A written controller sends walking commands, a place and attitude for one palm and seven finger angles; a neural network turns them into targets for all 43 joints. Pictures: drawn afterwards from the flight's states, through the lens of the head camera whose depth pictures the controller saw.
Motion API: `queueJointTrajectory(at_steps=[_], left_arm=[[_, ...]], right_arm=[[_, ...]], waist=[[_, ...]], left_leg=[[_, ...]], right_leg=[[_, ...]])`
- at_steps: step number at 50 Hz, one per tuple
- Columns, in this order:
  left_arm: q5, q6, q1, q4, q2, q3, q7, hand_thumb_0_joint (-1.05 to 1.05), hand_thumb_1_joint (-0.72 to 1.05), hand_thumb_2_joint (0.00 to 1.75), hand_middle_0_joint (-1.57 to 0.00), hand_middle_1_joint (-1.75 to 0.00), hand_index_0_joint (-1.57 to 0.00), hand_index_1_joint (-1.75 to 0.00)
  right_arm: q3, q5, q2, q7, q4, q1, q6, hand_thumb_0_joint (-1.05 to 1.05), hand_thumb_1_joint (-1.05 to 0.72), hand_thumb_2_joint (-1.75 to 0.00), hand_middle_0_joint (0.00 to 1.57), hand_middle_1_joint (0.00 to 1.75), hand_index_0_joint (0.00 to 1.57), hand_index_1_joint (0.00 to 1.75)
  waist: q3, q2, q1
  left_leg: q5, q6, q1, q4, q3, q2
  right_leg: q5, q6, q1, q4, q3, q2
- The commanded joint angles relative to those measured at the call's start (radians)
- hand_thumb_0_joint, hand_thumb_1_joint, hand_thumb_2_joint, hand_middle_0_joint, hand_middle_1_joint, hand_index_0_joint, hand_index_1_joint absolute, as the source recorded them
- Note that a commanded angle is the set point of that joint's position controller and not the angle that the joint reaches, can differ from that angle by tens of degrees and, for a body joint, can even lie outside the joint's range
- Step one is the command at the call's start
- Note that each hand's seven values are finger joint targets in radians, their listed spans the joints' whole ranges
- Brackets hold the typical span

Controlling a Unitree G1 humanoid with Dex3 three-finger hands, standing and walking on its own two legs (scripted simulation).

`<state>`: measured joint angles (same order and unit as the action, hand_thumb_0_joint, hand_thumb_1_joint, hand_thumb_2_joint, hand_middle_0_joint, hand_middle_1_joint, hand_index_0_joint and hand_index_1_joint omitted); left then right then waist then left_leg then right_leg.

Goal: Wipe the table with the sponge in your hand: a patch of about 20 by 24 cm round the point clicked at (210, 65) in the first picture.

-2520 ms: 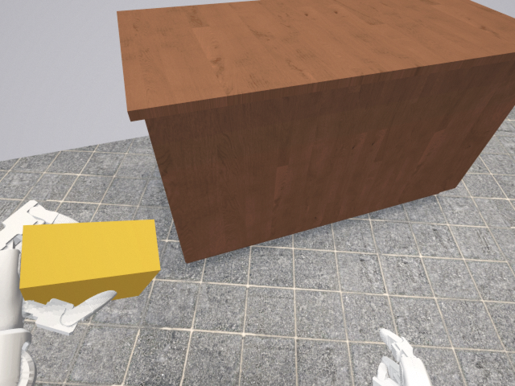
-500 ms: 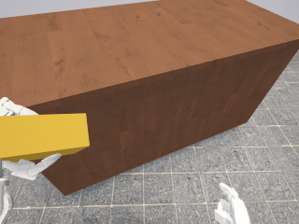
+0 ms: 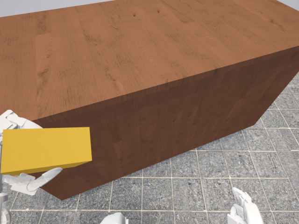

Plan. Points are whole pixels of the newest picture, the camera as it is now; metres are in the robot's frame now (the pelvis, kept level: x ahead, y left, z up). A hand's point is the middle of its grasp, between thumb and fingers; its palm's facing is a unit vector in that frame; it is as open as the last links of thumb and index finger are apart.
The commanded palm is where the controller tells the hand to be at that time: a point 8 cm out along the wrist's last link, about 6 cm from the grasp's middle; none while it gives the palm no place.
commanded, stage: take the last steps up to it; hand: left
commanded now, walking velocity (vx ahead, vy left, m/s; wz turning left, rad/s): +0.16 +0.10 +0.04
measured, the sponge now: (59, 151) +0.23 +0.19 +0.15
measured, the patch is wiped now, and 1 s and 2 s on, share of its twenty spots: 0.00 0.00 0.00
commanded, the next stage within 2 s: come to a stop and stand still in 0.22 s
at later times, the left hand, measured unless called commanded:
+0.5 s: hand (30, 133) +0.26 +0.25 +0.16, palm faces +0.42 -0.79 -0.44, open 10.3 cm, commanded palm +0.21 +0.29 +0.18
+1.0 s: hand (19, 141) +0.25 +0.27 +0.15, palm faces +0.30 -0.88 -0.37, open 10.3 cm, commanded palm +0.20 +0.32 +0.18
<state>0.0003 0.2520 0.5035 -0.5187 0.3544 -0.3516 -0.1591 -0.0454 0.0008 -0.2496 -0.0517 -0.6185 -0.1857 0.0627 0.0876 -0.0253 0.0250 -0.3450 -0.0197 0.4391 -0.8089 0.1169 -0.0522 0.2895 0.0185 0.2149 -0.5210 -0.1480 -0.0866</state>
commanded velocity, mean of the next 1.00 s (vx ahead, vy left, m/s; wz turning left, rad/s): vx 0.04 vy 0.03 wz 0.01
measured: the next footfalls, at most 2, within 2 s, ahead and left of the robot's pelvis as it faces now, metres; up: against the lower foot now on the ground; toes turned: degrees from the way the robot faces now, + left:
left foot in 0.10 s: +0.11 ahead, +0.12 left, +0.00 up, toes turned +5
right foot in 0.44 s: +0.10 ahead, -0.08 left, +0.00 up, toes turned +0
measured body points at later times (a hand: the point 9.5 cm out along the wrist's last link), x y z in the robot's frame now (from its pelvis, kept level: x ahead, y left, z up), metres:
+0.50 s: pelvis +0.05 +0.00 -0.01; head +0.07 -0.01 +0.44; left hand +0.23 +0.29 +0.19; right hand +0.21 -0.19 -0.12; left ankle +0.08 +0.12 -0.74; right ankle +0.06 -0.09 -0.74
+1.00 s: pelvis +0.03 +0.04 +0.00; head +0.04 +0.07 +0.44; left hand +0.23 +0.32 +0.17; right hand +0.20 -0.19 -0.06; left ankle +0.07 +0.12 -0.74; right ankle +0.06 -0.09 -0.74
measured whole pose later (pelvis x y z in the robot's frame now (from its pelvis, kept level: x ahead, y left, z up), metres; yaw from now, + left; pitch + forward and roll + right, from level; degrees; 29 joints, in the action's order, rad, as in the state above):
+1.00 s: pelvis +0.03 +0.04 +0.00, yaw -2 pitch -2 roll -1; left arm 0.02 0.25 0.45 -0.47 0.37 -0.32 -0.10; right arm -0.01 0.01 -0.20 -0.01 -0.55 -0.23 0.16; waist 0.07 -0.05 -0.01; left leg -0.23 0.06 0.25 -0.52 0.13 0.00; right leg 0.22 -0.01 0.24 -0.50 -0.09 -0.05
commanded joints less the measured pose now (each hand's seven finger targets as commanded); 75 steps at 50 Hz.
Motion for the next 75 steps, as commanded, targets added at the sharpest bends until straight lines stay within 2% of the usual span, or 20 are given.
queueJointTrajectory(at_steps=[1,4,6,7,12,20,21,24,26,29,32,34,35,36,39,46,49,58,70,75], left_arm=[[0.022,0.053,-0.024,-0.234,0.18,-0.159,-0.04,0.0,0.1,1.3,-1.2,-1.6,-1.2,-1.6],[0.028,0.052,-0.077,-0.251,0.175,-0.137,-0.04,0.0,0.1,1.3,-1.2,-1.6,-1.2,-1.6],[0.024,0.065,-0.079,-0.215,0.187,-0.144,-0.034,0.0,0.1,1.3,-1.2,-1.6,-1.2,-1.6],[0.015,0.063,-0.106,-0.216,0.205,-0.142,-0.029,0.0,0.1,1.3,-1.2,-1.6,-1.2,-1.6],[0.021,0.045,-0.071,-0.27,0.144,-0.093,-0.012,0.0,0.1,1.3,-1.2,-1.6,-1.2,-1.6],[0.032,0.001,-0.114,-0.185,0.152,-0.101,-0.02,0.0,0.1,1.3,-1.2,-1.6,-1.2,-1.6],[0.029,0.001,-0.121,-0.161,0.162,-0.108,-0.021,0.0,0.1,1.3,-1.2,-1.6,-1.2,-1.6],[0.039,-0.022,-0.162,-0.141,0.17,-0.092,-0.019,0.0,0.1,1.3,-1.2,-1.6,-1.2,-1.6],[0.033,-0.023,-0.149,-0.167,0.187,-0.11,-0.024,0.0,0.1,1.3,-1.2,-1.6,-1.2,-1.6],[0.022,-0.007,-0.107,-0.213,0.198,-0.133,-0.033,0.0,0.1,1.3,-1.2,-1.6,-1.2,-1.6],[0.026,-0.002,-0.03,-0.229,0.186,-0.147,-0.031,0.0,0.1,1.3,-1.2,-1.6,-1.2,-1.6],[0.036,-0.001,-0.018,-0.258,0.188,-0.143,-0.035,0.0,0.1,1.3,-1.2,-1.6,-1.2,-1.6],[-0.075,0.054,-0.93,-0.257,0.867,-0.676,-0.013,0.0,0.1,1.3,-1.2,-1.6,-1.2,-1.6],[0.006,0.019,-0.428,0.205,0.327,-0.27,0.038,0.0,0.1,1.3,-1.2,-1.6,-1.2,-1.6],[0.054,0.064,-0.253,-0.015,0.152,-0.087,0.049,0.0,0.1,1.3,-1.2,-1.6,-1.2,-1.6],[0.041,0.053,-0.125,-0.177,0.2,-0.135,0.027,0.0,0.1,1.3,-1.2,-1.6,-1.2,-1.6],[0.041,0.054,-0.231,-0.182,0.248,-0.18,0.02,0.0,0.1,1.3,-1.2,-1.6,-1.2,-1.6],[0.012,0.025,-0.296,-0.069,0.11,-0.031,0.037,0.0,0.1,1.3,-1.2,-1.6,-1.2,-1.6],[0.016,0.025,-0.298,-0.128,0.147,-0.066,0.035,0.0,0.1,1.3,-1.2,-1.6,-1.2,-1.6],[0.028,0.024,-0.225,-0.138,0.145,-0.071,0.034,0.0,0.1,1.3,-1.2,-1.6,-1.2,-1.6]], right_arm=[[-0.012,-0.005,-0.037,-0.004,0.175,0.049,0.045,0.0,-0.9,-0.9,0.2,0.3,0.2,0.3],[-0.035,0.006,-0.075,-0.023,0.181,0.024,0.043,0.0,-0.9,-0.9,0.2,0.3,0.2,0.3],[-0.027,0.008,-0.077,-0.018,0.184,0.027,0.05,0.0,-0.9,-0.9,0.2,0.3,0.2,0.3],[-0.019,-0.002,-0.076,-0.017,0.176,0.042,0.055,0.0,-0.9,-0.9,0.2,0.3,0.2,0.3],[-0.018,0.009,-0.072,-0.002,0.15,0.038,0.08,0.0,-0.9,-0.9,0.2,0.3,0.2,0.3],[0.021,0.002,-0.055,-0.022,0.144,0.054,0.082,0.0,-0.9,-0.9,0.2,0.3,0.2,0.3],[0.024,0.002,-0.05,-0.023,0.142,0.057,0.077,0.0,-0.9,-0.9,0.2,0.3,0.2,0.3],[0.021,0.008,-0.034,-0.014,0.15,0.044,0.066,0.0,-0.9,-0.9,0.2,0.3,0.2,0.3],[0.031,0.004,-0.027,-0.005,0.152,0.074,0.06,0.0,-0.9,-0.9,0.2,0.3,0.2,0.3],[0.048,0.0,-0.01,-0.014,0.158,0.104,0.045,0.0,-0.9,-0.9,0.2,0.3,0.2,0.3],[0.033,-0.006,-0.022,-0.021,0.18,0.081,0.031,0.0,-0.9,-0.9,0.2,0.3,0.2,0.3],[0.012,0.0,-0.047,-0.027,0.183,0.061,0.022,0.0,-0.9,-0.9,0.2,0.3,0.2,0.3],[-0.06,-0.042,-0.096,-0.029,0.18,-0.065,0.102,0.0,-0.9,-0.9,0.2,0.3,0.2,0.3],[-0.01,-0.012,-0.003,-0.008,0.15,-0.023,0.104,0.0,-0.9,-0.9,0.2,0.3,0.2,0.3],[-0.015,0.022,-0.069,0.019,0.186,0.036,0.126,0.0,-0.9,-0.9,0.2,0.3,0.2,0.3],[-0.003,0.008,-0.089,0.042,0.222,0.058,0.151,0.0,-0.9,-0.9,0.2,0.3,0.2,0.3],[0.008,0.002,-0.085,0.018,0.218,0.065,0.149,0.0,-0.9,-0.9,0.2,0.3,0.2,0.3],[0.034,-0.007,-0.068,0.021,0.194,0.07,0.16,0.0,-0.9,-0.9,0.2,0.3,0.2,0.3],[0.037,-0.017,-0.069,0.011,0.205,0.077,0.137,0.0,-0.9,-0.9,0.2,0.3,0.2,0.3],[0.029,-0.016,-0.076,0.014,0.207,0.072,0.129,0.0,-0.9,-0.9,0.2,0.3,0.2,0.3]], waist=[[-0.212,-0.096,-0.036],[-0.212,0.072,-0.008],[-0.237,0.335,-0.021],[-0.203,0.338,-0.018],[-0.193,0.248,-0.027],[-0.186,0.183,-0.025],[-0.184,0.151,-0.025],[-0.176,-0.211,-0.013],[-0.181,-0.187,-0.028],[-0.229,-0.101,-0.032],[-0.238,-0.076,-0.034],[-0.247,0.014,-0.025],[-0.051,-0.084,-0.101],[-0.188,-0.083,-0.055],[-0.245,0.222,-0.047],[-0.209,0.087,-0.061],[-0.164,0.139,-0.053],[-0.116,0.087,-0.055],[-0.169,0.151,-0.055],[-0.218,0.122,-0.057]], left_leg=[[0.099,0.009,-0.096,0.236,0.052,0.022],[0.196,0.045,-0.324,0.408,-0.023,-0.043],[0.398,0.211,-0.423,0.485,-0.425,-0.32],[0.312,0.247,-0.356,0.516,-0.486,-0.359],[0.299,0.194,-0.253,0.487,-0.208,-0.232],[0.17,0.113,-0.179,0.429,-0.141,-0.198],[0.145,0.09,-0.154,0.384,-0.121,-0.178],[-0.067,-0.004,-0.053,0.108,-0.018,0.013],[-0.126,-0.006,0.001,-0.043,-0.085,0.015],[-0.085,-0.009,-0.015,0.078,-0.059,0.02],[0.097,-0.008,-0.131,0.281,-0.033,0.037],[0.367,0.008,-0.249,0.385,-0.068,-0.035],[0.318,0.007,-0.052,0.264,-0.006,-0.028],[0.232,0.013,-0.165,0.235,-0.108,0.036],[0.33,0.046,-0.266,0.382,-0.107,-0.008],[0.215,0.058,-0.144,0.456,-0.174,-0.073],[0.084,0.051,-0.132,0.505,-0.18,-0.073],[-0.183,0.05,-0.125,0.562,-0.175,-0.058],[0.027,0.013,-0.236,0.573,-0.19,-0.032],[0.308,-0.012,-0.292,0.499,-0.159,-0.013]], right_leg=[[-0.414,0.093,-0.141,0.097,0.17,-0.209],[-0.212,0.024,0.007,-0.095,0.115,-0.124],[0.349,-0.035,0.266,-0.449,0.051,0.045],[0.352,-0.03,0.301,-0.556,0.097,0.024],[0.16,-0.051,0.229,-0.438,0.054,0.012],[0.022,-0.06,-0.027,0.024,0.009,0.058],[-0.046,-0.05,-0.072,0.104,0.038,0.039],[-0.248,0.08,-0.055,0.204,0.415,-0.218],[-0.47,0.137,-0.104,0.179,0.401,-0.272],[-0.765,0.105,-0.222,0.074,0.234,-0.213],[-0.657,0.062,-0.187,0.045,0.184,-0.147],[-0.488,0.013,-0.132,0.002,0.153,-0.099],[-0.453,0.011,0.036,0.099,0.252,-0.049],[-0.405,0.097,0.031,0.093,0.354,-0.137],[-0.27,0.025,-0.112,0.054,0.179,-0.052],[-0.102,-0.002,-0.104,0.039,0.114,0.036],[-0.053,-0.001,-0.082,0.053,0.112,0.043],[0.037,-0.004,-0.058,0.155,0.168,0.067],[-0.097,-0.007,-0.067,0.171,0.16,0.1],[-0.24,-0.006,-0.099,0.151,0.143,0.092]])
